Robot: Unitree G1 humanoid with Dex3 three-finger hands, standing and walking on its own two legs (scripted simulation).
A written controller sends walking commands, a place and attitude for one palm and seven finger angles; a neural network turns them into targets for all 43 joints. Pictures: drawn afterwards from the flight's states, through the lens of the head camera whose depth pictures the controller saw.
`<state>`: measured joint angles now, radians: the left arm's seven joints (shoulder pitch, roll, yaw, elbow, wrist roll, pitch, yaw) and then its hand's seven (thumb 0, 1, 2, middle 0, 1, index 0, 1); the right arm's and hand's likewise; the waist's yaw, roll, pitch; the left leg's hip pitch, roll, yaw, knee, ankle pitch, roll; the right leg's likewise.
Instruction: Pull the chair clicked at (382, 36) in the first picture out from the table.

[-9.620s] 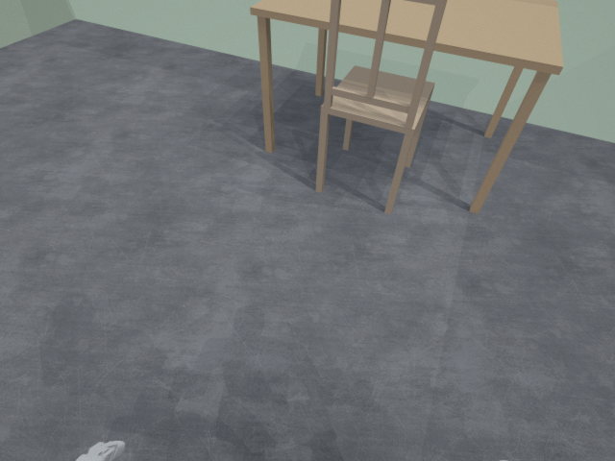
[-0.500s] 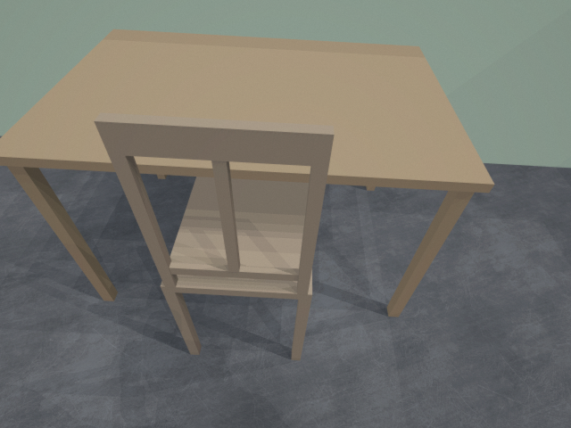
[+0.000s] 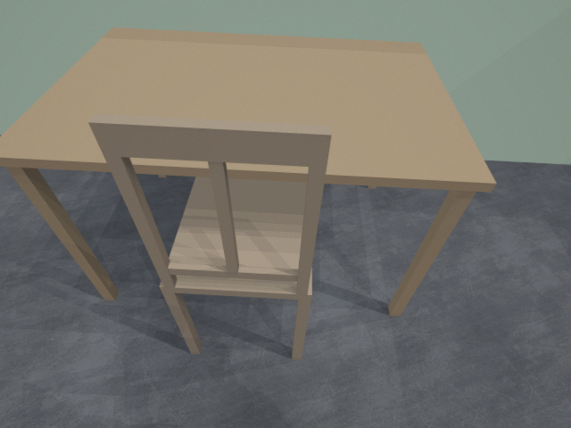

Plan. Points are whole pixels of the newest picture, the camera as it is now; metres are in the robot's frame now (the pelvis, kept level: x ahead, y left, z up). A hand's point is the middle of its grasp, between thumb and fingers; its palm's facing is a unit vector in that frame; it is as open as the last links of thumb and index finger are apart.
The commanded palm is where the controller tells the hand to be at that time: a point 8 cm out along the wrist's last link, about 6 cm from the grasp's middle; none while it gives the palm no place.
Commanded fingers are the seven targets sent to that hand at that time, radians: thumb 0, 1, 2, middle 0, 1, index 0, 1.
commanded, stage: look again from close up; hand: left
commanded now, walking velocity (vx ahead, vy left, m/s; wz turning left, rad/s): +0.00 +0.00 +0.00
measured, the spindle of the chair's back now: (226, 223) +0.50 +0.15 -0.06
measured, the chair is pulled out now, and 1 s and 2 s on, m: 0.00 0.00 0.00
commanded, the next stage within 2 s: shuffle to correct the standing spot in 0.56 s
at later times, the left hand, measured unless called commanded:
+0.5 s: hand out of the picture -0.04 +0.14 -0.18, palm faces +0.06 -0.99 -0.15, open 7.4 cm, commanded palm none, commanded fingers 0.00 0.90 0.90 -0.20 -0.30 -0.20 -0.30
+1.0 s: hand out of the picture -0.02 +0.12 -0.18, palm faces +0.09 -0.98 -0.15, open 7.4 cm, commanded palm none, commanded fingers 0.00 0.90 0.90 -0.20 -0.30 -0.20 -0.30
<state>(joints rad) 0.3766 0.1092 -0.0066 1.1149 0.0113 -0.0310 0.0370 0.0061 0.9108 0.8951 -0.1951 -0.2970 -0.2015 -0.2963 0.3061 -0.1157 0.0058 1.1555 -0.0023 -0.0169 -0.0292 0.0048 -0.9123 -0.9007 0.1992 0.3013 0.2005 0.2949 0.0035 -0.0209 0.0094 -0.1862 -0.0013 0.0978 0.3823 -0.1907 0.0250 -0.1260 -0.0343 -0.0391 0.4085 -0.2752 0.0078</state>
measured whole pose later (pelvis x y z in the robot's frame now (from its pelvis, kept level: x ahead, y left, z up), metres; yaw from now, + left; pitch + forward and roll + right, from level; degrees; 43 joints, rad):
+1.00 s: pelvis +0.04 -0.03 -0.01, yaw +1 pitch +0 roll +1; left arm 0.42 0.11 0.01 1.13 0.01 -0.04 0.03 0.01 0.91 0.90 -0.19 -0.30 -0.20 -0.30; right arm 0.34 -0.10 0.00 1.17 -0.01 -0.02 -0.04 0.00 -0.91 -0.90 0.20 0.30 0.20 0.29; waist 0.01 -0.03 -0.01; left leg -0.19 0.03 0.07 0.49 -0.30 -0.02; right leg -0.10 -0.01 -0.06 0.49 -0.39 -0.03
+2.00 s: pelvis -0.03 +0.03 -0.01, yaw +0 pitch +0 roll +0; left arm 0.39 0.17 -0.01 1.06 0.02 0.00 0.03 0.01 0.91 0.90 -0.19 -0.30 -0.20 -0.30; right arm 0.29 -0.16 0.00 1.07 -0.01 0.01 0.00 0.00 -0.91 -0.90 0.20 0.30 0.20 0.30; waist 0.01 -0.02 0.02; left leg -0.28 -0.06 0.08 0.43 -0.15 0.09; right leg -0.19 -0.06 -0.02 0.46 -0.26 0.03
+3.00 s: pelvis +0.00 +0.01 +0.00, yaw -1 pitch -1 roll +0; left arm 0.35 0.13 -0.02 1.10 0.01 -0.03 0.04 0.01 0.91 0.90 -0.20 -0.30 -0.20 -0.30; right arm 0.27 -0.14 0.01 1.15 0.00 -0.01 -0.02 0.01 -0.92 -0.90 0.20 0.30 0.20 0.30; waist 0.00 -0.03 0.02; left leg -0.22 -0.03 0.08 0.41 -0.18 0.05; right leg -0.13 -0.03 -0.02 0.42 -0.28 0.02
